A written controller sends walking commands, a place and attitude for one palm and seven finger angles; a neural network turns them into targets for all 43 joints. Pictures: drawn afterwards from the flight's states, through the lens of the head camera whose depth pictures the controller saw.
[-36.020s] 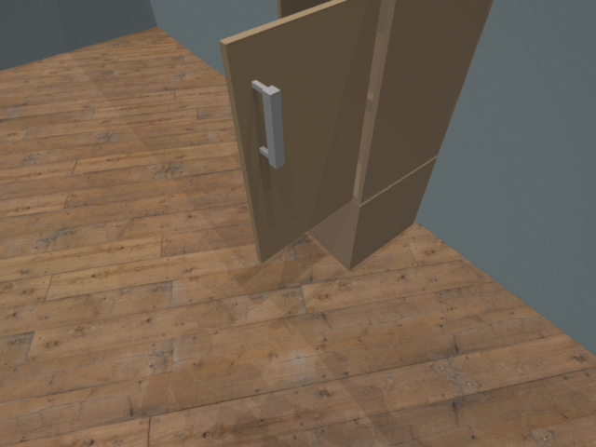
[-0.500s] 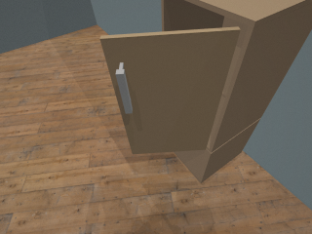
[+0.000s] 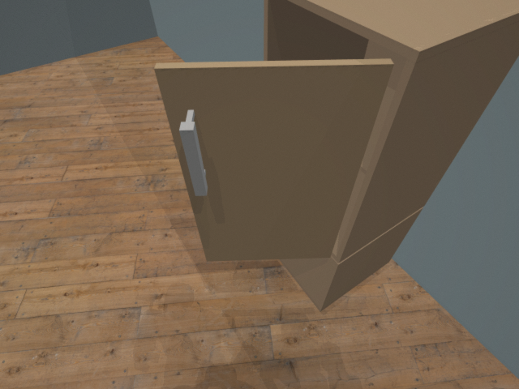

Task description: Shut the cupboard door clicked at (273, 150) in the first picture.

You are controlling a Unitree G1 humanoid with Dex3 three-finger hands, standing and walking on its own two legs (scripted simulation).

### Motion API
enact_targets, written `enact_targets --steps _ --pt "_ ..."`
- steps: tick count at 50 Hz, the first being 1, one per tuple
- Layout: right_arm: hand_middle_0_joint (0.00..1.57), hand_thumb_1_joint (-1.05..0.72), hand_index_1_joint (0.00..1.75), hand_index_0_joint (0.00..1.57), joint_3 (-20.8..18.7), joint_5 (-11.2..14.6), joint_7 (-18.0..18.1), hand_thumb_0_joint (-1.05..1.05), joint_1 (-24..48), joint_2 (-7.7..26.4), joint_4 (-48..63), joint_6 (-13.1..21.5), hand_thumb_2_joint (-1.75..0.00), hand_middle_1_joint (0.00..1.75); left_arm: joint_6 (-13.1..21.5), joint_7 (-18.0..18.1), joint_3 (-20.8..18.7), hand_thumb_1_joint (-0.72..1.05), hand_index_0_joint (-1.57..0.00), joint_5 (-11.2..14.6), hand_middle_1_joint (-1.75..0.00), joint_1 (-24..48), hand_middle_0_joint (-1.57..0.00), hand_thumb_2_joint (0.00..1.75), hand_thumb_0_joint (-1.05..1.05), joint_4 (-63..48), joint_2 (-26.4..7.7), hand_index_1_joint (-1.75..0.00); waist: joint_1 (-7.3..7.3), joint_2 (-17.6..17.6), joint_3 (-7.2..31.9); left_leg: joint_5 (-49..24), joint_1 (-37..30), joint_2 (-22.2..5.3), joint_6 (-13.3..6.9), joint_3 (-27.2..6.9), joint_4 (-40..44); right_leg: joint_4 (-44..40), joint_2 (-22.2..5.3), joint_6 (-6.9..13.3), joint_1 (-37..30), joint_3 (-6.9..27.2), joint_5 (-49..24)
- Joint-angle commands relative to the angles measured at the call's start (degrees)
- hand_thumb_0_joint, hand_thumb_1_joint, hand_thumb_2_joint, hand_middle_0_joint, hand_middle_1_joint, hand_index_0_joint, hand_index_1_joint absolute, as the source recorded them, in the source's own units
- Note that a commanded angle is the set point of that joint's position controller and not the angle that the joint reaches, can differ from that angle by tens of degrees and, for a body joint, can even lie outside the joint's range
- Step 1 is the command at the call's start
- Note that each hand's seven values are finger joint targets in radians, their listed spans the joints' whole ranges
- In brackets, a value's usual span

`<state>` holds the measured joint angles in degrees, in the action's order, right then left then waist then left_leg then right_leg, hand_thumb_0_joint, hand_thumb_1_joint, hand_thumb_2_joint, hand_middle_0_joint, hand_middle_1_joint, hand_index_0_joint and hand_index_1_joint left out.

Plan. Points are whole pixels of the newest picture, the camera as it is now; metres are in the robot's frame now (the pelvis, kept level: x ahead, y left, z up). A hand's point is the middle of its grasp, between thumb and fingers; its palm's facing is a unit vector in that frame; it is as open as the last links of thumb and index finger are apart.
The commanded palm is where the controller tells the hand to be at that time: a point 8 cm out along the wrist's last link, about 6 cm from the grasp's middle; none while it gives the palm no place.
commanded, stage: look again from close up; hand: left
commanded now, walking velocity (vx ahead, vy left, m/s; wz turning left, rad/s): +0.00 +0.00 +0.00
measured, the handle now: (196, 154) +0.48 +0.15 +0.09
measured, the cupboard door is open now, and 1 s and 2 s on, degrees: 58 58 58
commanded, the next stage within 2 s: raise the hand and make a fist in 0.02 s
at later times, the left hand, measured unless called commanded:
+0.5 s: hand out of the picture +0.13 +0.21 -0.05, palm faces +0.10 -0.99 +0.00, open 6.3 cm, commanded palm +0.11 +0.26 -0.03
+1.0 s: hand (102, 360) +0.16 +0.22 +0.02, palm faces +0.10 -0.99 -0.05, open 4.0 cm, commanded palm +0.12 +0.27 +0.03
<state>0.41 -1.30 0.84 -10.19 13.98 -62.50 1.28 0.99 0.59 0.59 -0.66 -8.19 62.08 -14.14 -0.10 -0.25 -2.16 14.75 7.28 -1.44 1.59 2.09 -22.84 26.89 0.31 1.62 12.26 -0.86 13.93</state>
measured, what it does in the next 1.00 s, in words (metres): lowers itself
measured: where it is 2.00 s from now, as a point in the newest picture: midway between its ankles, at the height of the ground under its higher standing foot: outside the picture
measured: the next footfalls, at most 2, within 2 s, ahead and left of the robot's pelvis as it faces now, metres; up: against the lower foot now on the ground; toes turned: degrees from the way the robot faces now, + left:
none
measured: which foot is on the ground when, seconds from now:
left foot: down 0.00-1.00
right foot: down 0.00-1.00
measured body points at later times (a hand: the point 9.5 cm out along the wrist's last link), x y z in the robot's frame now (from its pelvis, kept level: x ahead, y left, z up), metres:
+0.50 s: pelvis -0.04 +0.00 -0.09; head +0.00 +0.00 +0.36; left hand +0.12 +0.26 -0.05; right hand +0.20 -0.23 -0.13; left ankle -0.03 +0.14 -0.74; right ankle +0.01 -0.10 -0.74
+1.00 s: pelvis -0.04 +0.03 -0.06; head -0.01 +0.03 +0.39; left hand +0.14 +0.28 +0.02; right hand +0.13 -0.20 -0.13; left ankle -0.03 +0.14 -0.74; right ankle +0.00 -0.10 -0.74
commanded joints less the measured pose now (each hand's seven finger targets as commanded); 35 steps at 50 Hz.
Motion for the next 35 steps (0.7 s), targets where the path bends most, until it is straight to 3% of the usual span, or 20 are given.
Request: enact_targets --steps 1,5,6,7,8,9,10,11,12,13,14,15,17,18,19,20,24,28,31,35 --pt "0.2 -0.9 0.3 0.2 -1.43 0.29 0.62 0.0 -0.89 8.21 2.02 0.96 -0.9 0.3 1.11 0.57 -2.31 0.9 -0.2 0.01 -0.3 -0.34 -0.2 0.9 0.0 -2.94 -10.25 -0.3 0.29 0.57 2.81 -9.55 1.19 -4.59 -2.4 -3.58 3.43 -5.02 -7.11 1.24 -2.85 7.07 -13.62" --pt "0.2 -0.9 0.3 0.2 -1.42 0.29 0.67 0.0 -1.0 8.44 1.79 0.94 -0.9 0.3 1.19 0.56 -2.4 0.9 -0.2 -0.03 -0.3 -0.08 -0.2 0.9 0.0 -2.88 -10.44 -0.3 0.26 1.37 2.9 -10.58 0.81 -4.71 -2.33 -3.38 3.46 -5.12 -7.23 1.2 -3.44 6.73 -15.6" --pt "0.2 -0.9 0.3 0.2 -2.16 1.27 0.2 0.0 0.72 6.67 4.65 0.51 -0.9 0.3 1.62 2.99 -2.29 0.9 -0.2 0.27 -0.3 -9.57 -0.2 0.9 0.0 -0.38 -5.75 -0.3 1.88 -0.06 5.51 -5.24 3.61 -5.92 -0.88 0.87 -8.22 -4.75 -11.24 -2.17 -6.57 8.39 -29.14" --pt "0.2 -0.9 0.3 0.2 -6.69 -1.03 7.82 0.0 -7.72 14.64 20.74 9.99 -0.9 0.3 19.34 1.64 -36.8 0.9 -0.2 6.64 -0.3 38.75 -0.2 0.9 0.0 -83.64 -49.92 -0.3 -2.54 8.1 20.04 -18.24 -11.28 -2.54 -4.89 -1.33 -18.26 5.36 -8.18 -0.42 -7.96 7.44 -24.35" --pt "0.2 -0.9 0.3 0.2 -3.01 3.8 7.58 0.0 3.63 7.04 20.97 12.09 -0.9 0.3 13.69 1.74 -8.32 0.9 -0.22 6.29 -0.32 -5.84 -0.22 0.9 0.0 -57.67 -11.72 -0.32 0.46 -15.87 29.8 -29.46 -6.87 1.74 -1.88 -1.02 -18.36 18.28 -3.34 0.16 -3.24 2.06 -21.98" --pt "0.2 -0.9 0.3 0.2 -2.03 3.26 5.4 0.0 5.27 6.2 25.67 14.34 -0.9 0.3 7.45 1.44 -7.07 0.9 -0.24 11.02 -0.34 -19.15 -0.24 0.9 0.0 -64.73 1.75 -0.34 2.93 -20.17 26.94 -37.57 -5.78 0.37 -0.5 -2.98 -15.09 16.08 -2.62 -0.16 1.2 -3.29 -18.74" --pt "0.2 -0.9 0.3 0.2 -3.44 3.69 3.76 0.0 1.52 4.83 25.75 16.67 -0.9 0.3 9.95 1.44 -7.71 0.9 -0.25 10.11 -0.36 -11.05 -0.25 0.9 0.0 -64.93 0.23 -0.36 -1.59 -9.94 12.33 -28.02 4.77 -0.17 -0.95 -3.06 -11.42 9.27 -1.72 -0.72 8.42 -3.83 -12.94" --pt "0.2 -0.9 0.3 0.2 -5.9 3.26 3.52 0.0 0.37 5.95 25.74 17.74 -0.9 0.3 12.0 0.41 -10.32 0.9 -0.27 12.2 -0.38 -17.22 -0.27 0.9 0.0 -60.0 1.01 -0.38 -0.68 -1.5 4.37 -18.63 11.9 0.67 -1.08 -2.72 -12.87 8.16 -1.04 -1.04 11.2 -3.8 -12.07" --pt "0.2 -0.9 0.3 0.2 -6.48 2.7 3.14 0.0 0.38 6.42 26.43 18.43 -0.9 0.3 15.39 -1.39 -10.1 0.9 -0.29 13.24 -0.4 -21.61 -0.29 0.9 0.0 -55.57 2.46 -0.4 -1.28 9.26 1.47 -13.77 17.46 1.36 -1.42 -2.85 -16.33 10.12 -1.34 -1.73 14.7 -3.49 -13.93" --pt "0.2 -0.9 0.3 0.2 -6.65 1.94 2.58 0.0 0.57 6.13 26.9 18.91 -0.9 0.3 19.89 -3.82 -11.63 0.9 -0.31 14.4 -0.42 -25.62 -0.31 0.9 0.0 -52.06 3.6 -0.42 -0.1 14.04 1.63 -9.02 22.99 2.27 -1.07 -3.07 -19.17 12.72 -1.63 -2.44 17.43 -2.82 -11.7" --pt "0.2 -0.9 0.3 0.2 -6.74 2.0 1.79 0.0 0.72 5.79 27.49 19.31 -0.9 0.3 24.7 -6.93 -14.27 0.9 -0.33 15.42 -0.44 -27.71 -0.33 0.9 0.0 -49.16 2.46 -0.44 1.57 11.82 2.34 -5.51 26.55 3.14 -0.45 -2.74 -21.58 15.59 -2.14 -1.69 19.29 -1.52 -7.71" --pt "0.2 -0.9 0.3 0.2 -6.48 1.49 1.15 0.0 1.29 5.76 28.76 19.68 -0.9 0.3 30.15 -10.19 -14.28 0.9 -0.35 16.36 -0.46 -26.01 -0.35 0.9 0.0 -50.91 2.31 -0.46 1.78 11.31 4.4 -3.03 30.02 3.37 -0.25 -2.53 -24.44 18.72 -2.24 -1.43 21.74 -0.97 -4.89" --pt "0.2 -0.9 0.3 0.2 -6.6 1.28 0.46 0.0 1.77 6.08 31.25 20.41 -0.9 0.3 39.52 -17.25 -16.57 0.9 -0.38 17.46 -0.5 -23.1 -0.38 0.9 0.0 -52.07 -1.29 -0.5 2.43 9.8 10.1 0.43 36.45 3.52 -0.24 -2.15 -30.79 23.96 -2.77 -1.09 24.14 2.49 -1.09" --pt "0.2 -0.9 0.3 0.2 -6.63 1.47 0.46 0.0 2.22 6.52 33.37 20.53 -0.9 0.3 41.18 -20.08 -17.82 0.9 -0.4 17.82 -0.52 -22.88 -0.4 0.9 0.0 -52.97 -3.42 -0.52 3.31 7.32 13.91 1.72 38.42 3.61 -0.73 -1.44 -32.9 25.33 -2.91 -0.8 24.14 4.26 1.77" --pt "0.2 -0.9 0.3 0.2 -6.6 1.76 0.48 0.0 2.24 6.82 34.95 20.27 -0.9 0.3 40.47 -21.63 -19.24 0.9 -0.42 18.44 -0.54 -21.89 -0.42 0.9 0.0 -54.85 -5.54 -0.54 4.21 1.73 16.15 1.69 38.64 3.66 -1.21 -1.03 -33.96 26.13 -3.12 -0.18 23.84 5.73 3.35" --pt "0.2 -0.9 0.3 0.2 -6.07 2.28 0.55 0.0 3.06 6.91 37.87 20.02 -0.9 0.3 38.68 -22.71 -17.59 0.9 -0.44 19.45 -0.56 -19.85 -0.44 0.9 0.0 -59.52 -4.79 -0.56 4.28 -0.97 18.82 2.98 38.36 3.92 -1.64 -0.43 -33.98 25.89 -2.85 -0.1 23.98 5.76 7.69" --pt "0.2 -0.9 0.3 0.2 -4.75 3.23 2.36 0.0 1.85 6.68 42.33 19.09 -0.9 0.3 31.76 -20.24 -14.78 0.9 -0.51 21.27 -0.64 -9.8 -0.51 0.9 0.0 -76.67 -4.83 -0.64 1.6 -0.7 21.09 8.38 37.92 2.92 -3.06 -2.11 -34.28 22.96 -1.57 -0.75 25.83 5.77 18.33" --pt "0.2 -0.9 0.3 0.2 -3.71 3.05 3.83 0.0 -0.55 6.42 42.07 18.03 -0.9 0.3 28.22 -15.41 -11.4 0.9 -0.58 17.72 -0.72 -8.04 -0.58 0.9 0.0 -83.87 -4.65 -0.72 -0.72 -0.79 18.01 9.81 35.98 1.98 -3.61 -3.88 -32.94 22.61 -0.4 -0.69 27.94 2.87 17.23" --pt "0.2 -0.9 0.3 0.2 -2.88 3.06 4.4 0.0 -0.64 6.38 41.58 17.31 -0.9 0.3 25.1 -14.46 -10.74 0.9 -0.64 16.65 -0.78 -9.6 -0.64 0.9 0.0 -81.66 -4.4 -0.78 -0.78 -0.84 15.8 11.19 36.13 1.84 -3.26 -4.78 -31.31 22.77 0.04 -0.63 28.37 0.94 17.17" --pt "0.2 -0.9 0.3 0.2 -2.17 3.34 4.34 0.0 -0.22 6.03 42.66 16.34 -0.9 0.3 19.53 -14.04 -12.03 0.9 -0.71 16.97 -0.86 -14.75 -0.71 0.9 0.0 -79.95 -4.73 -0.86 1.04 -2.39 16.09 12.26 34.54 2.28 -2.82 -5.18 -27.44 21.07 -0.03 -0.52 25.22 -0.52 17.35"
